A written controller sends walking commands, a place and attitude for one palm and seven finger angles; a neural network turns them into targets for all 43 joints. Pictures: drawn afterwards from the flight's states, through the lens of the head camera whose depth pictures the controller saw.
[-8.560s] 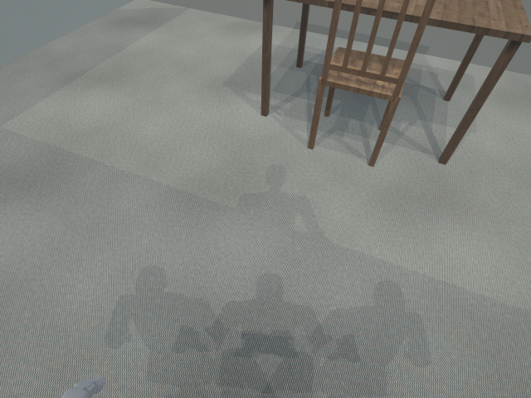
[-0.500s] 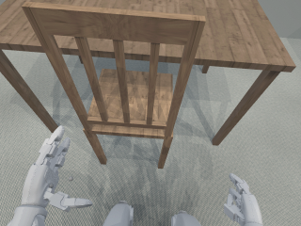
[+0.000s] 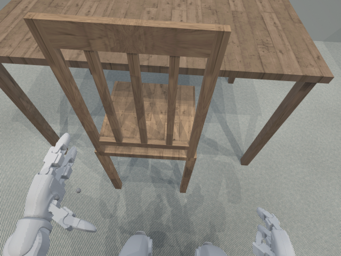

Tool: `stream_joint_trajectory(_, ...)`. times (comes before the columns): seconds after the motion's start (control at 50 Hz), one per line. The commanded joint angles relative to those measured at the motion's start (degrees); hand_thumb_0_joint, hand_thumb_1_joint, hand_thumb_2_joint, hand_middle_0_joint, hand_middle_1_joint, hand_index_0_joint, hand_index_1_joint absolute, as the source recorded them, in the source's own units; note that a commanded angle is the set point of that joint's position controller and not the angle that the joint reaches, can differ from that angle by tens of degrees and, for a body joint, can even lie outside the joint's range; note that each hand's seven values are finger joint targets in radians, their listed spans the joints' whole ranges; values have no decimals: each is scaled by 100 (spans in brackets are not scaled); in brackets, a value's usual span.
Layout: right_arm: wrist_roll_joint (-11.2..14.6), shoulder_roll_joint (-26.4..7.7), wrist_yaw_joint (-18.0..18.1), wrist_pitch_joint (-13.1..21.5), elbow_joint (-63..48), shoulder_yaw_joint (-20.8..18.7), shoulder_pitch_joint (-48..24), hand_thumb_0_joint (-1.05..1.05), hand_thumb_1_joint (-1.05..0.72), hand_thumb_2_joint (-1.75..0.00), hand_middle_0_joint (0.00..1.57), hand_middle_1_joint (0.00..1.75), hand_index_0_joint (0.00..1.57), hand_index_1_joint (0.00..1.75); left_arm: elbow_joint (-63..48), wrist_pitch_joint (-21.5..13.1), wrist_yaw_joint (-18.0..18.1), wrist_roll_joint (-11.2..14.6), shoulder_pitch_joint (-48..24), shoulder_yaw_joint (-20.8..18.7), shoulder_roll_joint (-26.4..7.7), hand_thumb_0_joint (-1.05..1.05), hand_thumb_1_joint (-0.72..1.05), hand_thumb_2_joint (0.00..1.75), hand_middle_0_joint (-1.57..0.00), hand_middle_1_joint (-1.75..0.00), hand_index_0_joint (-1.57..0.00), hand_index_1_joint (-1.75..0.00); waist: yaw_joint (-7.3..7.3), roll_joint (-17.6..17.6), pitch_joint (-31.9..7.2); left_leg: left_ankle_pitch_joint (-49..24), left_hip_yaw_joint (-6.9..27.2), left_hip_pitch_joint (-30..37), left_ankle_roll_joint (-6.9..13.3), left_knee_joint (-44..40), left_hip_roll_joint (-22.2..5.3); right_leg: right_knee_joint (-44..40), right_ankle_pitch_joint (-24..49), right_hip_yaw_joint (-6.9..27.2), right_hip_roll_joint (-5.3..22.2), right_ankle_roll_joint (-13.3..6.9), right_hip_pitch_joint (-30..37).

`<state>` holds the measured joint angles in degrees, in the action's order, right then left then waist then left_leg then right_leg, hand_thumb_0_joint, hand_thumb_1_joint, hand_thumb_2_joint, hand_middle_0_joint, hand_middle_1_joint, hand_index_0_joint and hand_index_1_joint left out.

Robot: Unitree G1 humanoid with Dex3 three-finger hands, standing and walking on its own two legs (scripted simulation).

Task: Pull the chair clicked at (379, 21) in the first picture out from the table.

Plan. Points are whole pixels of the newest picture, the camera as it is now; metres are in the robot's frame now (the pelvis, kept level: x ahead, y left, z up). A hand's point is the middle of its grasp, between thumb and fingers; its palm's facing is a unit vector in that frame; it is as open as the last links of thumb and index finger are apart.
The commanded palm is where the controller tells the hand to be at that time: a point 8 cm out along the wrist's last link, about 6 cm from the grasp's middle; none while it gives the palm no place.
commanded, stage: raise the hand toward the chair's back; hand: left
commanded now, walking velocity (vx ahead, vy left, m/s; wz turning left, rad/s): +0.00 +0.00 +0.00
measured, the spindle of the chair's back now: (139, 107) +0.49 +0.11 +0.02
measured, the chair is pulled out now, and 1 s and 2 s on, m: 0.00 0.00 0.00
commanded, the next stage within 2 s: aim the fingers beside a spindle in 0.40 s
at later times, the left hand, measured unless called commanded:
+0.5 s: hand (89, 191) +0.24 +0.18 +0.04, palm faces +0.00 -1.00 -0.06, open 16.9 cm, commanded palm +0.22 +0.24 +0.04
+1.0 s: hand (100, 176) +0.29 +0.18 +0.02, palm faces -0.01 -1.00 -0.05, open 16.9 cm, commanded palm +0.26 +0.23 +0.03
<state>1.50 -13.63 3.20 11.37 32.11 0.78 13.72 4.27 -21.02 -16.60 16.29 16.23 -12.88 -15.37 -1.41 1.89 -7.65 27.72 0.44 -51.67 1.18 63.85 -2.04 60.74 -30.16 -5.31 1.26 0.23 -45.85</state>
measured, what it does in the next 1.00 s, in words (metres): stands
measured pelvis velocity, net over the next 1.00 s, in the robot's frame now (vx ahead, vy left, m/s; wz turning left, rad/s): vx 0.00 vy -0.02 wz -0.01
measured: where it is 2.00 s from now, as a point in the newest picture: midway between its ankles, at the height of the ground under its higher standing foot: outside the picture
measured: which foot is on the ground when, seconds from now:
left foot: down 0.00-1.00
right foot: down 0.00-1.00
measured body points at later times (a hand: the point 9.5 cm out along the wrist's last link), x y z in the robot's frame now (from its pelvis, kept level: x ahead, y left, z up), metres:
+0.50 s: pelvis +0.00 -0.02 +0.00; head +0.07 -0.02 +0.45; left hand +0.24 +0.24 +0.05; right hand +0.18 -0.26 -0.08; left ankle +0.03 +0.10 -0.66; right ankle -0.01 -0.13 -0.66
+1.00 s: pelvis +0.00 -0.02 -0.01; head +0.09 -0.02 +0.43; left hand +0.28 +0.23 +0.03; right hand +0.15 -0.28 -0.10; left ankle +0.03 +0.10 -0.66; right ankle -0.01 -0.13 -0.66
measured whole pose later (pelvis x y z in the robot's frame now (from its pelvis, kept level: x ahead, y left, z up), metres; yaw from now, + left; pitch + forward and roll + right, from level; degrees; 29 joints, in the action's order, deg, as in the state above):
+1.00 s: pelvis +0.00 -0.02 -0.01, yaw +0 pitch +18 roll -1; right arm 1.1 -14.6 2.9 10.7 33.9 0.0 13.1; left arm 15.6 -24.5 -16.7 15.8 6.7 -13.9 -14.8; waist -2.4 1.7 -7.7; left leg 28.2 0.4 -54.6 -0.7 65.0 -2.9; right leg 64.1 -31.8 -5.0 0.5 -1.6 -50.1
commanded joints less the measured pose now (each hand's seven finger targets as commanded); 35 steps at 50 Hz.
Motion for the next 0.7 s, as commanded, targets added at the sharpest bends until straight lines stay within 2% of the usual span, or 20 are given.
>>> stream_joint_trajectory(0.0,17,-828,41,288,-838,-408,-186,0,-90,-90,20,30,20,30,-1040,-388,-8,110,-212,-452,-730,0,-50,30,-6,-8,-6,-8,52,140,-1380,-1591,261,1518,-32,-1052,106,-839,1293,30,-199,-138,404)
stream_joint_trajectory(0.1,-2,-813,22,290,-788,-416,-173,0,-90,-90,20,30,20,30,-1097,-545,37,88,-297,-441,-747,0,-50,30,-6,-8,-6,-8,28,258,-1383,-1697,196,1493,-23,-981,113,-822,1455,80,-187,-141,440)
stream_joint_trajectory(0.12,-8,-819,25,281,-759,-429,-171,0,-90,-90,20,30,20,30,-1025,-561,64,71,-271,-526,-819,0,-50,30,-6,-8,-6,-8,24,92,-1396,-1713,201,1443,-11,-956,99,-822,1496,92,-197,-137,490)
stream_joint_trajectory(0.16,3,-813,16,269,-775,-423,-198,0,-90,-90,20,30,20,30,-961,-589,52,78,-304,-454,-737,0,-50,30,-6,-8,-6,-8,17,187,-1276,-1578,169,1385,-17,-970,115,-839,1405,104,-183,-131,440)
stream_joint_trajectory(0.22,7,-809,28,263,-752,-436,-184,0,-90,-90,20,30,20,30,-947,-614,26,84,-287,-499,-806,0,-50,30,-6,-8,-6,-8,8,128,-1394,-1618,124,1374,13,-905,123,-879,1524,182,-181,-119,561)
stream_joint_trajectory(0.28,18,-809,31,259,-776,-414,-209,0,-90,-90,20,30,20,30,-1000,-627,2,73,-368,-406,-758,0,-50,30,-6,-8,-6,-8,-15,277,-1329,-1485,118,1370,9,-939,129,-896,1401,182,-168,-120,497)
stream_joint_trajectory(0.34,17,-798,49,242,-774,-412,-212,0,-90,-90,20,30,20,30,-893,-607,7,92,-341,-468,-782,0,-50,30,-6,-8,-6,-8,-19,80,-1308,-1442,98,1282,25,-920,141,-945,1426,221,-163,-98,606)
stream_joint_trajectory(0.38,18,-786,52,260,-770,-410,-239,0,-90,-90,20,30,20,30,-950,-634,2,98,-368,-445,-760,0,-50,30,-6,-8,-6,-8,-9,182,-1326,-1435,92,1308,20,-910,143,-943,1417,237,-154,-102,596)
stream_joint_trajectory(0.42,18,-786,57,256,-751,-406,-254,0,-90,-90,20,30,20,30,-861,-634,23,81,-352,-476,-805,0,-50,30,-6,-8,-6,-8,-29,112,-1245,-1384,94,1267,30,-894,136,-971,1360,253,-165,-99,554)
stream_joint_trajectory(0.44,10,-783,54,255,-768,-396,-235,0,-90,-90,20,30,20,30,-909,-650,12,97,-396,-462,-783,0,-50,30,-6,-8,-6,-8,-33,94,-1336,-1386,84,1264,38,-885,149,-970,1389,270,-151,-87,605)
stream_joint_trajectory(0.48,20,-782,57,266,-761,-390,-243,0,-90,-90,20,30,20,30,-877,-659,-7,91,-410,-396,-731,0,-50,30,-6,-8,-6,-8,-41,161,-1277,-1400,81,1265,32,-883,146,-964,1411,266,-145,-94,577)
stream_joint_trajectory(0.54,10,-808,72,261,-705,-377,-228,0,-90,-90,20,30,20,30,-606,-662,-7,56,-768,-339,-710,0,-50,30,-6,-8,-6,-8,-144,-72,-1147,-1233,85,1064,46,-776,147,-959,1258,319,-138,-64,424)
stream_joint_trajectory(0.56,9,-830,83,271,-679,-381,-219,0,-90,-90,20,30,20,30,-535,-681,-20,58,-877,-389,-759,0,-50,30,-6,-8,-6,-8,-142,-3,-1134,-1185,83,1038,41,-748,139,-953,1197,345,-136,-70,364)
stream_joint_trajectory(0.62,-12,-847,100,291,-640,-375,-206,0,-90,-90,20,30,20,30,-441,-735,-55,68,-1101,-524,-916,0,-50,30,-6,-8,-6,-8,-86,70,-1336,-1234,61,985,53,-662,144,-893,1234,413,-126,-78,423)
stream_joint_trajectory(0.66,-2,-837,86,293,-646,-380,-190,0,-90,-90,20,30,20,30,-391,-754,-89,78,-1114,-558,-914,0,-50,30,-6,-8,-6,-8,-56,36,-1491,-1398,45,1039,49,-668,148,-854,1460,413,-112,-80,583)
stream_joint_trajectory(0.68,-3,-832,78,297,-649,-378,-198,0,-90,-90,20,30,20,30,-395,-750,-94,77,-1106,-521,-874,0,-50,30,-6,-8,-6,-8,-28,166,-1549,-1495,47,1107,48,-683,147,-817,1572,391,-117,-90,572)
